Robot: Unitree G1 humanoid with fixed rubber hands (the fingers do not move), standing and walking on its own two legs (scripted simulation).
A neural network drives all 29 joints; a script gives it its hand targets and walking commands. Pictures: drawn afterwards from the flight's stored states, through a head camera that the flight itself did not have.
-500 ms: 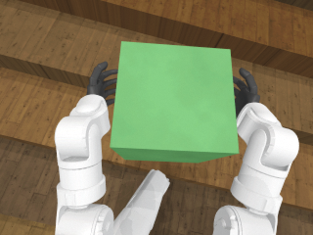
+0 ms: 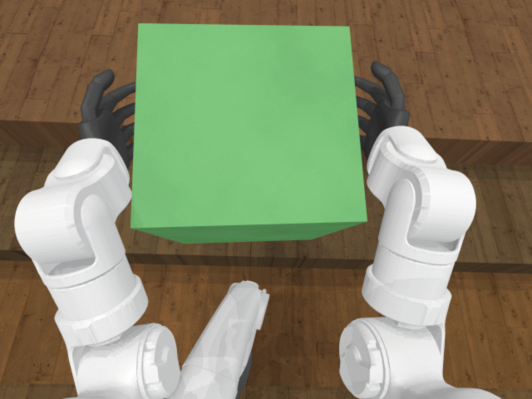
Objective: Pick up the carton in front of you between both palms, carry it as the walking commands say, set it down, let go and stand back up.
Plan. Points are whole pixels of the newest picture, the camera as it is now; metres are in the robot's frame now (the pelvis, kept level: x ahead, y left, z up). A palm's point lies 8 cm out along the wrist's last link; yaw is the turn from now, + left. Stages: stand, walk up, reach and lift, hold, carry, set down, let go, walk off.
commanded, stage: carry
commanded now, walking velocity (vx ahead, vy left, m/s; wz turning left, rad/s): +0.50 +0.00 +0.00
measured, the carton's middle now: (247, 160) +0.42 +0.09 +0.06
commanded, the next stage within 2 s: none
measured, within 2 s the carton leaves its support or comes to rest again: neither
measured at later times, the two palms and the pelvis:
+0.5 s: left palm out of the picture +1.29 +0.25 +0.67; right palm out of the picture +1.32 -0.05 +0.64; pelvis +0.91 +0.06 +0.43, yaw +0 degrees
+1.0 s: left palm out of the picture +2.01 +0.24 +0.71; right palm out of the picture +2.06 -0.05 +0.70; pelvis +1.62 +0.03 +0.50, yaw +3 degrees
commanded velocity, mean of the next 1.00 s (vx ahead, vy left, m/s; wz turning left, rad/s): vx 0.50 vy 0.00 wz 0.00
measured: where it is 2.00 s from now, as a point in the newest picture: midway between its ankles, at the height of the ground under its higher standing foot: outside the picture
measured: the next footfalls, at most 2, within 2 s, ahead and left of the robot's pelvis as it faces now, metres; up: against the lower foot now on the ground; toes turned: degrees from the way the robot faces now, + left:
right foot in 0.20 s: +0.47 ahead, +0.02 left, +0.12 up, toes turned +5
left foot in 0.48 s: +1.11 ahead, +0.10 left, +0.25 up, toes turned +4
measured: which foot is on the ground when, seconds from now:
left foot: down 0.00-0.16, up 0.18-0.46, down 0.48-0.74, up 0.76-1.00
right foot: up 0.00-0.18, down 0.20-0.38, up 0.40-0.74, down 0.76-1.00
